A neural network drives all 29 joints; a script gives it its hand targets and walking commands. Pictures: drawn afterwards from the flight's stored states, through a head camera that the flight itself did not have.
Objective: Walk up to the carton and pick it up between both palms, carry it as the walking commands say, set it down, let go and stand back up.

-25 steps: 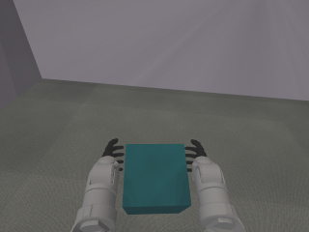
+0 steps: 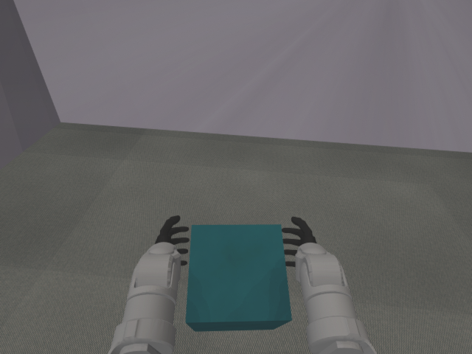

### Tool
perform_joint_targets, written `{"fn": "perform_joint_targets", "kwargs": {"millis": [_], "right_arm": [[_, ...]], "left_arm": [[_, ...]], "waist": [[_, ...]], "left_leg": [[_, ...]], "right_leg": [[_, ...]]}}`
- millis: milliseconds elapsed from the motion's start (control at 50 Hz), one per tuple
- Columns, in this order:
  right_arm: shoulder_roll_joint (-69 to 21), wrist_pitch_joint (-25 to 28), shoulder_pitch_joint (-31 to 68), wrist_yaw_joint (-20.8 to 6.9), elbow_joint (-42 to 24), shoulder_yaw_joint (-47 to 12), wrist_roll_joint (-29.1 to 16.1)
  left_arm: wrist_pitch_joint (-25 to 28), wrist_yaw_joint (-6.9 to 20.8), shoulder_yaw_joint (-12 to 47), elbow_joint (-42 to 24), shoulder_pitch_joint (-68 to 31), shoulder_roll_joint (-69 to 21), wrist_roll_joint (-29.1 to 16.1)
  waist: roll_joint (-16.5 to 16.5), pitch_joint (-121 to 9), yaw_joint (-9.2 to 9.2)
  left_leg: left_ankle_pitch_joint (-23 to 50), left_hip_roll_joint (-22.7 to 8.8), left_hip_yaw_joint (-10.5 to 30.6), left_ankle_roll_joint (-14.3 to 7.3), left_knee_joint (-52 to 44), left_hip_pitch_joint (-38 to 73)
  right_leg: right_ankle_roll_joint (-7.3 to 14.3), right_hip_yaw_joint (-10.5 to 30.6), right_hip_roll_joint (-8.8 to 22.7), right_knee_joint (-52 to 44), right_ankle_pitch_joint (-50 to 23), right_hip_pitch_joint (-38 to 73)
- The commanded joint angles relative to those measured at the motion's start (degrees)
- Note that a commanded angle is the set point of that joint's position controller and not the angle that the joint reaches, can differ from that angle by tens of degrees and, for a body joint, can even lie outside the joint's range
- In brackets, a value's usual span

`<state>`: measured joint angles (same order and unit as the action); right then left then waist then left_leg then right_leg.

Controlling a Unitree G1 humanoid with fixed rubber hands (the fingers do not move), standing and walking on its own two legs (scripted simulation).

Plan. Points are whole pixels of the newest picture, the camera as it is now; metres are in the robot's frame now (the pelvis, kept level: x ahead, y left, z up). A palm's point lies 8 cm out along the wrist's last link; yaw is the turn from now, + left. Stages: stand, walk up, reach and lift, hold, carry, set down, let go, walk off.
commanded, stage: hold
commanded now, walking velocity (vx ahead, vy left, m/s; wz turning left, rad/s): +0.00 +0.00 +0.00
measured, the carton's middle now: (235, 281) +0.31 +0.00 -0.05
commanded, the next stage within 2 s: carry in 0.70 s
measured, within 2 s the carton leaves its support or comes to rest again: neither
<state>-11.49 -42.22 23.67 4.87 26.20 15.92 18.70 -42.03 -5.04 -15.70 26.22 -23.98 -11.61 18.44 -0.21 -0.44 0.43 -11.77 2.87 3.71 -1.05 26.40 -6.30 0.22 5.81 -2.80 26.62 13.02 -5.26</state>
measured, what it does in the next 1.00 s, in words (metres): shifts its weight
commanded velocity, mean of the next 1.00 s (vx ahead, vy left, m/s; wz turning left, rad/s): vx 0.00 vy -0.10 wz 0.00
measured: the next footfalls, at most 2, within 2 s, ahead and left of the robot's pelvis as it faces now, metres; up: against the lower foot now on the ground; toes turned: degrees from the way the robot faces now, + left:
left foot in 1.24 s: +0.00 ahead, +0.01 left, +0.00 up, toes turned +12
right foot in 1.48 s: +0.04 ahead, -0.34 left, +0.00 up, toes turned -1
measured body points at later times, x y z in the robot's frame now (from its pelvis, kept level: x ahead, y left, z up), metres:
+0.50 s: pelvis +0.00 -0.01 +0.00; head -0.07 -0.01 +0.44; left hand +0.30 +0.13 +0.05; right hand +0.31 -0.13 +0.05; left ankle +0.04 +0.11 -0.74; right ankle +0.03 -0.12 -0.74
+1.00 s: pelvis -0.02 -0.06 -0.01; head -0.01 -0.07 +0.44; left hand +0.31 +0.06 +0.06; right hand +0.31 -0.19 +0.05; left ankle +0.04 +0.10 -0.74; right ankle +0.02 -0.16 -0.74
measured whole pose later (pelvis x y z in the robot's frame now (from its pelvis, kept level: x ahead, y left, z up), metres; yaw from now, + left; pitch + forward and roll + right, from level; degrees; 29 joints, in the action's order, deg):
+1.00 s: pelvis -0.02 -0.06 -0.01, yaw +0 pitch +3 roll -2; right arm -10.4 -56.3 20.8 12.9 1.7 6.7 10.5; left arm -55.5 -18.8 -4.6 2.9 -22.1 -10.9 6.8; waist 3.3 -2.7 1.2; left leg -13.0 -4.6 6.9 3.6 35.2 -25.4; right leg 1.5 -3.9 -2.9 30.5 11.1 -21.2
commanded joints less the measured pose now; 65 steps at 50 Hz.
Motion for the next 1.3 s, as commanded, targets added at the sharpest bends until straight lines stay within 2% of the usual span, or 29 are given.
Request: {"fn": "perform_joint_targets", "kwargs": {"millis": [0, 660, 680, 700, 720, 740, 760, 780, 800, 860, 900, 920, 940, 960, 980, 1000, 1020, 1040, 1060, 1100, 1120, 1160, 1180, 1200, 1220, 1240, 1260, 1280], "right_arm": [[-60.25, 3.16, 33.21, -15.89, -2.82, -27.43, -16.90], [-62.42, 2.01, 30.59, -15.80, -4.50, -29.42, -18.18], [-60.22, 1.95, 30.87, -15.82, -6.95, -28.74, -17.67], [-59.36, 1.77, 30.27, -15.60, -5.89, -28.20, -16.88], [-59.20, 1.70, 29.85, -15.37, -6.98, -29.23, -17.06], [-59.31, 1.49, 30.04, -15.08, -9.08, -31.03, -17.99], [-59.60, 1.13, 30.51, -14.72, -11.87, -33.29, -19.15], [-59.51, 0.52, 30.99, -14.29, -15.59, -35.68, -20.51], [-58.99, -0.39, 31.19, -13.90, -19.12, -37.64, -22.04], [-57.59, -4.96, 29.29, -12.64, -26.72, -42.62, -26.40], [-56.51, -8.66, 26.84, -12.09, -28.88, -44.36, -28.05], [-55.92, -10.42, 25.57, -11.87, -29.73, -44.89, -28.60], [-55.86, -12.09, 25.27, -11.82, -30.68, -45.40, -28.90], [-55.89, -13.75, 26.99, -11.98, -31.41, -45.18, -29.94], [-56.08, -15.45, 28.56, -12.09, -31.68, -45.48, -31.17], [-56.85, -17.02, 30.84, -12.23, -33.27, -46.47, -32.92], [-57.73, -18.46, 32.21, -12.29, -34.74, -47.70, -35.20], [-58.63, -19.70, 32.47, -12.27, -36.04, -48.68, -37.25], [-59.00, -20.78, 32.91, -12.21, -36.80, -48.80, -38.59], [-59.35, -23.04, 33.16, -12.22, -37.52, -48.36, -40.32], [-59.23, -24.10, 33.29, -12.23, -37.47, -47.80, -40.63], [-59.03, -25.82, 32.91, -12.10, -36.34, -46.12, -40.48], [-59.17, -26.55, 32.29, -12.00, -35.23, -45.00, -39.92], [-59.34, -27.25, 30.48, -11.98, -33.39, -43.32, -38.84], [-59.71, -27.74, 27.60, -12.05, -31.23, -41.73, -37.62], [-59.88, -26.93, 26.31, -12.08, -28.93, -41.32, -36.25], [-60.26, -26.56, 27.82, -12.20, -31.65, -40.97, -36.08], [-60.98, -26.29, 28.05, -11.92, -32.69, -41.12, -34.68]], "left_arm": [[2.26, 16.05, 27.26, -1.31, -31.27, -60.34, -16.88], [1.52, 17.30, 29.39, -4.79, -30.06, -59.78, -17.94], [1.07, 17.33, 31.01, -6.08, -32.08, -59.23, -19.66], [0.84, 17.24, 31.70, -6.42, -31.34, -59.18, -20.01], [0.73, 17.00, 32.90, -8.21, -31.42, -59.37, -20.54], [0.43, 16.74, 34.79, -10.41, -31.73, -60.23, -21.48], [-0.02, 16.42, 37.33, -13.08, -32.36, -61.21, -22.69], [-0.79, 15.88, 40.15, -15.84, -32.36, -61.93, -24.48], [-1.78, 15.27, 42.44, -18.31, -31.70, -62.04, -26.28], [-6.10, 13.92, 47.41, -24.66, -28.29, -61.14, -30.85], [-9.73, 13.40, 48.87, -26.35, -26.27, -60.80, -32.76], [-11.51, 13.20, 49.12, -26.98, -25.49, -60.47, -33.38], [-13.01, 13.11, 49.05, -27.19, -25.13, -60.31, -33.27], [-14.35, 13.07, 48.19, -26.87, -25.61, -60.15, -33.22], [-15.81, 13.05, 47.08, -26.72, -25.69, -59.70, -33.01], [-17.21, 12.88, 46.03, -27.72, -25.05, -60.22, -33.00], [-18.79, 12.37, 45.56, -29.53, -24.41, -60.65, -33.52], [-20.08, 11.69, 44.95, -30.35, -23.33, -60.56, -33.45], [-20.94, 11.14, 44.48, -31.52, -23.93, -60.29, -33.36], [-22.17, 10.54, 43.93, -34.05, -26.46, -59.54, -33.55], [-22.76, 10.31, 43.66, -35.05, -27.57, -59.29, -33.88], [-24.10, 9.88, 43.09, -35.47, -28.18, -58.75, -34.50], [-24.86, 9.68, 42.81, -34.81, -27.63, -58.47, -34.79], [-25.67, 9.51, 42.49, -33.50, -26.70, -58.39, -34.84], [-26.19, 9.51, 42.28, -32.20, -26.80, -58.76, -34.98], [-26.40, 9.85, 43.59, -33.94, -28.94, -59.14, -35.59], [-26.33, 9.94, 45.93, -36.49, -33.37, -59.93, -36.84], [-26.34, 10.46, 47.25, -38.41, -35.21, -61.88, -38.33]], "waist": [[0.58, -15.64, -0.03], [0.00, -13.75, 0.19], [0.59, -8.81, -0.39], [1.12, -10.69, -0.56], [3.17, -12.07, -0.72], [5.81, -14.25, -1.07], [8.81, -16.13, -1.54], [10.43, -18.34, -1.65], [10.82, -20.11, -1.48], [11.49, -24.65, -1.01], [11.51, -26.46, -0.94], [10.47, -27.30, -1.13], [8.52, -28.24, -1.24], [3.24, -27.98, -0.95], [-6.73, -26.10, -0.92], [-13.17, -24.66, -0.56], [-11.09, -23.94, 0.25], [-8.78, -24.36, 0.63], [-6.78, -24.37, 0.47], [-6.86, -25.04, -0.19], [-7.60, -25.82, -0.31], [-7.79, -27.25, -0.52], [-6.11, -27.35, -1.00], [-2.64, -28.07, -1.67], [4.89, -27.95, -2.30], [24.43, -27.91, -2.03], [19.76, -28.84, -1.69], [13.89, -27.53, -1.74]], "left_leg": [[7.29, -0.56, 2.67, 0.44, -4.04, 5.69], [2.94, 0.05, 1.96, 0.16, -3.74, 4.65], [-5.66, -9.81, 5.95, -0.92, -3.66, -7.81], [-13.28, -11.86, 9.60, -1.73, -5.22, -10.40], [-16.33, -14.29, 13.27, -2.56, -6.36, -11.52], [-15.45, -17.37, 18.16, -4.25, -7.37, -10.26], [-9.33, -20.68, 22.79, -6.29, -7.24, -8.36], [-1.07, -22.83, 24.75, -7.81, -6.59, -5.64], [6.75, -23.46, 24.68, -8.24, -5.52, -3.13], [23.59, -20.18, 17.16, -5.52, -1.05, -0.58], [29.36, -17.42, 11.85, -3.09, 2.94, -1.18], [29.87, -16.44, 9.65, -1.94, 5.10, -2.57], [25.73, -15.10, 7.88, -0.49, 5.65, -6.89], [15.58, -12.84, 3.56, 0.39, 9.07, -12.02], [-1.45, -8.32, -2.43, 1.54, 15.05, -20.67], [-20.49, -5.63, -7.10, 1.40, 22.76, -25.92], [-25.44, -5.32, -8.04, 0.73, 31.39, -27.67], [-24.73, -5.94, -7.74, 0.37, 35.64, -29.38], [-22.77, -6.68, -8.03, 0.37, 35.96, -30.29], [-19.33, -6.88, -9.36, 0.69, 31.00, -29.16], [-18.59, -6.56, -9.94, 0.59, 27.97, -27.13], [-14.92, -6.00, -10.58, -0.26, 18.61, -20.81], [-8.36, -6.21, -10.82, -0.45, 9.77, -15.62], [0.14, -10.35, -7.16, -0.32, 0.27, -5.66], [12.66, -22.73, 6.62, -2.49, -3.46, 7.82], [37.02, -39.68, 25.75, -12.42, -4.09, 13.94], [42.68, -37.51, 23.35, -13.45, -0.51, 14.14], [37.77, -33.50, 18.16, -11.74, 0.06, 10.85]], "right_leg": [[0.22, 0.88, -0.73, -4.24, -6.12, 0.21], [0.11, 1.18, -0.04, -5.07, -2.46, -0.80], [1.66, 1.29, 5.53, -2.19, 5.90, -9.87], [2.01, 1.42, 4.61, -0.43, 7.98, -10.06], [1.92, 0.52, 4.04, 3.28, 7.27, -11.79], [1.44, -0.78, 3.02, 8.73, 7.02, -14.36], [1.04, -2.14, 2.63, 14.60, 9.20, -17.20], [0.80, -3.45, 2.90, 16.55, 12.34, -20.31], [0.65, -4.08, 3.32, 16.36, 13.84, -22.09], [0.29, -6.34, 2.15, 9.93, 10.93, -17.34], [-0.07, -7.92, 1.38, 2.43, 6.31, -11.83], [-0.36, -8.03, 2.19, -0.85, 3.75, -8.37], [0.30, -6.72, 3.64, -0.83, 2.17, -4.63], [2.16, -3.02, 7.45, -2.37, -1.28, -2.25], [5.44, 4.44, 15.05, -4.02, -10.60, 0.45], [10.54, 7.04, 19.76, -3.12, -18.41, 0.89], [13.07, 6.40, 19.70, -1.85, -23.21, 1.53], [13.95, 4.81, 18.89, -0.84, -26.57, 1.94], [13.57, 2.11, 17.44, 0.57, -28.94, 2.27], [12.61, -2.35, 14.69, 3.63, -34.51, 2.39], [12.63, -3.33, 14.15, 4.49, -35.82, 1.79], [12.20, -4.59, 13.56, 5.89, -34.69, -0.63], [11.05, -6.47, 12.30, 7.45, -31.45, -3.25], [8.68, -8.62, 10.38, 11.14, -25.22, -10.68], [4.87, -8.93, 8.55, 16.68, -6.15, -25.17], [1.36, -12.22, 3.86, 28.16, 21.56, -39.14], [0.91, -2.81, 8.15, 37.64, 18.56, -39.23], [-0.29, -1.17, 8.34, 39.83, 14.78, -38.53]]}}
